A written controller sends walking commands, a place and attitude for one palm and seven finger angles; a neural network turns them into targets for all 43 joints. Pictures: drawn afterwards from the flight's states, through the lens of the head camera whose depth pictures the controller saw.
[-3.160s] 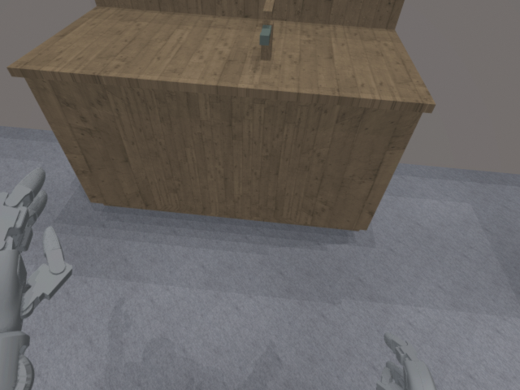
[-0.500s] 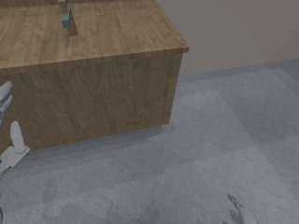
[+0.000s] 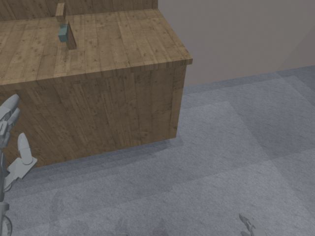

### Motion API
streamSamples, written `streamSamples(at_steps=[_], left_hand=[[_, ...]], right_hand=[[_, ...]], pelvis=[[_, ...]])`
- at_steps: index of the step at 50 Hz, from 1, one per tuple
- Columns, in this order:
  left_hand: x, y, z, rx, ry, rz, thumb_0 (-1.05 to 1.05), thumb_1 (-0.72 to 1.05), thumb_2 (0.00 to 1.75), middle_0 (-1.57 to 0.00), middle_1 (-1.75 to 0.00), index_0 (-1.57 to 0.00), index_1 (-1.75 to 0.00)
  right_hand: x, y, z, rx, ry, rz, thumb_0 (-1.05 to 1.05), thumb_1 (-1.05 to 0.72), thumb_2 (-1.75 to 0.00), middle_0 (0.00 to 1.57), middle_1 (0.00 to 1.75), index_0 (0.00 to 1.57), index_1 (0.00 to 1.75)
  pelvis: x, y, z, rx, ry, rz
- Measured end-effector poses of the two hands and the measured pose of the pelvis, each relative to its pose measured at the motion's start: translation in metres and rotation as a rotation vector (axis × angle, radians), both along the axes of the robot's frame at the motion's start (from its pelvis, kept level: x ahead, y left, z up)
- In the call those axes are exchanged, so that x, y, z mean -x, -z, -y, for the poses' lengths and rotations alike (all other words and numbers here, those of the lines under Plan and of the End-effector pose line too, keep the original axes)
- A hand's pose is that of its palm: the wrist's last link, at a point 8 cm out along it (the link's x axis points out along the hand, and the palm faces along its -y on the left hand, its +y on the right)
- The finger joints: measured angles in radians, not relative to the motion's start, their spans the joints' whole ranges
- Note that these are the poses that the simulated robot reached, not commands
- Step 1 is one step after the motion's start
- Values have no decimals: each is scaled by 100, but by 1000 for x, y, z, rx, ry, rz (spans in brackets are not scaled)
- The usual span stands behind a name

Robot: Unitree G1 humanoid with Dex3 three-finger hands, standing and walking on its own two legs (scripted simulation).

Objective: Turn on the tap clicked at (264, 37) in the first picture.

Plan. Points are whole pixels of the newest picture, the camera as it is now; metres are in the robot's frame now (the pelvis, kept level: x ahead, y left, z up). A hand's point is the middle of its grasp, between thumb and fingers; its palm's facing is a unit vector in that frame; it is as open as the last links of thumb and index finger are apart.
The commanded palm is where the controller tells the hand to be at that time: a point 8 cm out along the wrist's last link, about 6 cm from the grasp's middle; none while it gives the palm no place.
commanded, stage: take the last steps up to it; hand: left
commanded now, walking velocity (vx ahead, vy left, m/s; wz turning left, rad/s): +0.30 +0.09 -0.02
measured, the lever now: (63, 37) +0.78 +0.42 +0.11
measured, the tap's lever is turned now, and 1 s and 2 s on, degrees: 0 0 0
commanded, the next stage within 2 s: come to a stop and stand still in 1.32 s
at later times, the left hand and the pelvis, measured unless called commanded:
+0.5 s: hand (55, 117) +0.32 +0.24 +0.16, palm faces +0.43 -0.80 -0.42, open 7.4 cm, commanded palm +0.26 +0.29 +0.18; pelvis +0.10 +0.00 -0.01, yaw +1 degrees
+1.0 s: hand (75, 78) +0.45 +0.24 +0.17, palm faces +0.39 -0.79 -0.48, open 7.4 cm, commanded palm +0.39 +0.29 +0.18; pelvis +0.23 +0.01 -0.02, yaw -1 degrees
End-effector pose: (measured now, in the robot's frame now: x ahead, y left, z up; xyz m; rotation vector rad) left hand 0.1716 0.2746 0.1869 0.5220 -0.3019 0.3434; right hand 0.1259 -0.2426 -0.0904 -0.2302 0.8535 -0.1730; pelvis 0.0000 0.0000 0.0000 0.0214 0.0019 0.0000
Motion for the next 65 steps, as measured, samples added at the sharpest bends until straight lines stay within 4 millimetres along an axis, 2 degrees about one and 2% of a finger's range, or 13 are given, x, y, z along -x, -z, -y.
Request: streamSamples(at_steps=[4,8,15,19,21,28,33,39,45,50,52,59,65], left_hand=[[-16,3,-15,9,-4,50,1,89,90,-21,-30,-21,-30],[-40,10,-26,24,-12,53,1,89,90,-21,-30,-21,-30],[-65,1,-7,-14,20,14,2,89,90,-21,-30,-21,-30],[-76,2,2,-59,1,20,2,89,90,-21,-30,-21,-30],[-84,5,0,-26,-21,17,1,89,90,-21,-30,-21,-30],[-121,8,-11,22,-41,-11,2,89,90,-21,-30,-21,-30],[-152,5,-23,1,18,64,2,89,90,-21,-30,-21,-30],[-196,2,-35,-11,34,77,2,89,90,-21,-30,-21,-30],[-217,-6,-16,-32,47,24,2,89,90,-21,-30,-21,-30],[-234,0,-5,-61,1,2,2,89,90,-21,-30,-21,-30],[-243,2,-4,-26,-17,1,1,89,90,-21,-30,-21,-30],[-275,-1,-3,-6,1,-3,2,89,90,-21,-30,-21,-30],[-302,-1,-16,-25,56,72,2,89,90,-21,-30,-21,-30]], right_hand=[[-23,1,-3,42,5,36,2,-91,-89,21,30,20,30],[-47,1,-17,15,27,86,2,-91,-89,20,30,20,30],[-79,3,-41,-92,-7,121,1,-91,-89,21,30,20,30],[-97,24,-36,-112,-36,86,1,-90,-89,21,30,20,30],[-104,28,-31,-100,-50,38,1,-90,-89,21,30,20,30],[-134,8,-12,-14,-35,-15,2,-91,-89,21,30,20,30],[-171,-2,-12,62,-7,66,2,-91,-89,21,30,20,30],[-206,-7,-36,-10,28,135,1,-91,-89,20,30,20,30],[-226,1,-54,-103,3,129,1,-91,-89,21,30,20,30],[-243,29,-44,-127,-19,61,1,-90,-89,21,30,20,30],[-248,32,-36,-114,-28,17,1,-90,-89,21,30,20,30],[-276,8,-11,-27,-9,1,2,-91,-89,21,30,20,30],[-314,-5,-7,48,32,94,2,-91,-89,21,30,20,30]], pelvis=[[-19,10,-14,14,6,13],[-31,14,-19,1,14,23],[-58,9,-11,20,18,10],[-76,20,-1,23,-1,11],[-84,17,-1,20,-4,13],[-120,2,-8,-3,-10,-4],[-151,15,-27,12,8,10],[-175,13,-31,6,23,3],[-203,7,-23,14,32,-12],[-228,18,-10,16,13,3],[-236,15,-9,7,12,6],[-265,1,-10,-20,10,0],[-295,15,-26,-5,32,23]])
